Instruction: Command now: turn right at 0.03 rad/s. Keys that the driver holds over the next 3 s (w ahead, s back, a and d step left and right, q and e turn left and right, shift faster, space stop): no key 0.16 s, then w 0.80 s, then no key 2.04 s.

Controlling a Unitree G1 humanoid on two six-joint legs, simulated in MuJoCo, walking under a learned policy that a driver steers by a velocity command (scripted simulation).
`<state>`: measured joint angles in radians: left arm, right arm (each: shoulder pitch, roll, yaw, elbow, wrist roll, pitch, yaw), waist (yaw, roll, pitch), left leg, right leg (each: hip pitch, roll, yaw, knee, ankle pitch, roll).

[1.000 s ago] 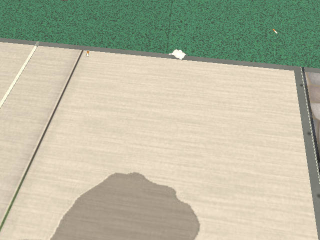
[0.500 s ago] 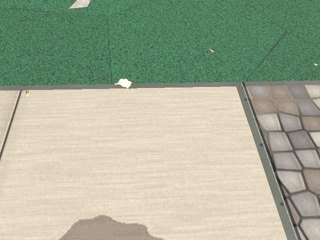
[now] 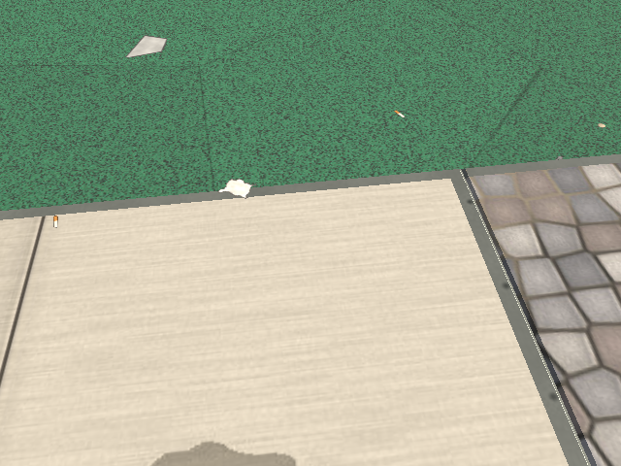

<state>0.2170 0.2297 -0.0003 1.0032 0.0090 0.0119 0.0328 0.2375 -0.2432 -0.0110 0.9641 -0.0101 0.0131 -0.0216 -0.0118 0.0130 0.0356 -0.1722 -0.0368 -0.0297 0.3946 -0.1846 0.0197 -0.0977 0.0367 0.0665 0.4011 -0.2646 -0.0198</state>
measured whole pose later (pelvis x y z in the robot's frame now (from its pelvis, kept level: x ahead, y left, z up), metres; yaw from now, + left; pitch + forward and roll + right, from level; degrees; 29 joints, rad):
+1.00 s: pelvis +0.31 +0.01 -0.02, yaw +1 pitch +0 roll -1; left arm 0.10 0.21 0.05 0.95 0.02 -0.07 -0.01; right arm 0.42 -0.18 -0.02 1.09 -0.01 -0.08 -0.01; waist -0.03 0.02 0.07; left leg -0.18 -0.03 0.00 1.13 -0.40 0.09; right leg -0.39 0.07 -0.13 0.56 -0.18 -0.13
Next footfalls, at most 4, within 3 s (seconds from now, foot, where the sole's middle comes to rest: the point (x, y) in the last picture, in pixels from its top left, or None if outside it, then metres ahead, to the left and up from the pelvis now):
0.92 right None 0.45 -0.05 -0.78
1.38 left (275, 447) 0.57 0.12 -0.78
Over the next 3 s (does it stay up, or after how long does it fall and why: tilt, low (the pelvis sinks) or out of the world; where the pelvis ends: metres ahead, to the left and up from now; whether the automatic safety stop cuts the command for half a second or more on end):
stays up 0.50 0.01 0.00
